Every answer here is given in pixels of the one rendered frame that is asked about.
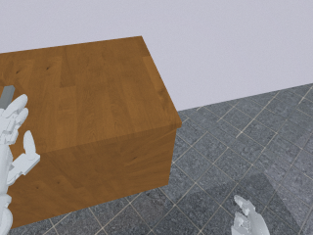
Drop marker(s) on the robot left hand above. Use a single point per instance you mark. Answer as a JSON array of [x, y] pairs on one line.
[[11, 120]]

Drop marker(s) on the robot right hand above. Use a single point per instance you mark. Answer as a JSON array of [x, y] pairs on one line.
[[254, 224]]

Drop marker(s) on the left robot forearm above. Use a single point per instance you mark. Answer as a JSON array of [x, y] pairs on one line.
[[6, 217]]

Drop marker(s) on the counter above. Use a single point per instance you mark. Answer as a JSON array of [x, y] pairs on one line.
[[102, 122]]

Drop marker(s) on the tap lever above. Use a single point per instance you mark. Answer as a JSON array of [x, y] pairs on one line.
[[7, 96]]

